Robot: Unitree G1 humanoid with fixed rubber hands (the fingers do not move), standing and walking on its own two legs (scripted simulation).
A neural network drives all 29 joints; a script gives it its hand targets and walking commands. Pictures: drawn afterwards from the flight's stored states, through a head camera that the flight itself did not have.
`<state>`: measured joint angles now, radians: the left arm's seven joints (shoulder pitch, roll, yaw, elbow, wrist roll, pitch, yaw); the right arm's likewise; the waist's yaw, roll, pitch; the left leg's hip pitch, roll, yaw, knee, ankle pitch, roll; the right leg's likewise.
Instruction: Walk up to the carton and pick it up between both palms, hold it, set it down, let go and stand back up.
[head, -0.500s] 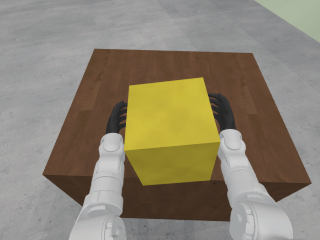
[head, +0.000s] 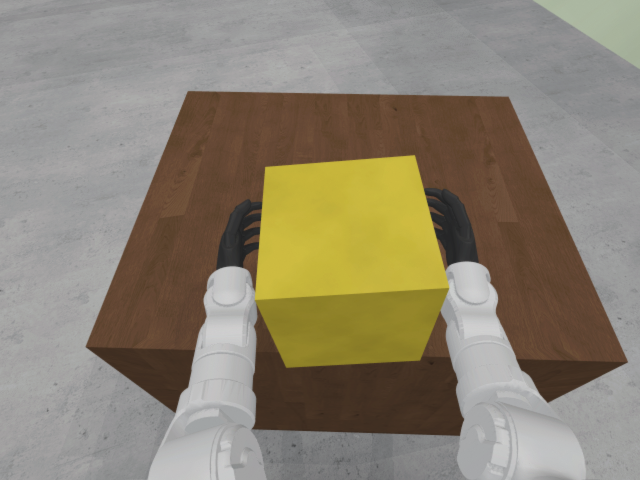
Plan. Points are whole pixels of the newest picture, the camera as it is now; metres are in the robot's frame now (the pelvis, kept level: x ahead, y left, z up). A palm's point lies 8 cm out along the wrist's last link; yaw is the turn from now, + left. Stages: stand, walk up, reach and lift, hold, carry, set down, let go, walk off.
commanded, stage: set down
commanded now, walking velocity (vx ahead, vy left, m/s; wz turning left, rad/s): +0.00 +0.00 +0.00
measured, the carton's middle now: (346, 268) +0.38 -0.04 +0.00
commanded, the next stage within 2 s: none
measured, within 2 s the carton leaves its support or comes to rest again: neither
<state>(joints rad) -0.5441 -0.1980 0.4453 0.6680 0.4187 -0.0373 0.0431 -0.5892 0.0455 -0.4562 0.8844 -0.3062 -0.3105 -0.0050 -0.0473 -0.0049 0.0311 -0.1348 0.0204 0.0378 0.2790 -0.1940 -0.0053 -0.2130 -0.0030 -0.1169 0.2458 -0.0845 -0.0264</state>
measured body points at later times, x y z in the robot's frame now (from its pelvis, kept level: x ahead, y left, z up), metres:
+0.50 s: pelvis +0.00 +0.00 +0.00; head +0.05 +0.00 +0.45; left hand +0.39 +0.11 +0.04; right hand +0.38 -0.19 +0.05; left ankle -0.03 +0.12 -0.75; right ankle +0.03 -0.10 -0.75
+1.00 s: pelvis -0.01 +0.00 -0.01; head +0.06 +0.00 +0.44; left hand +0.41 +0.11 +0.02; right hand +0.39 -0.19 +0.02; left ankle -0.03 +0.12 -0.75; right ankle +0.03 -0.10 -0.75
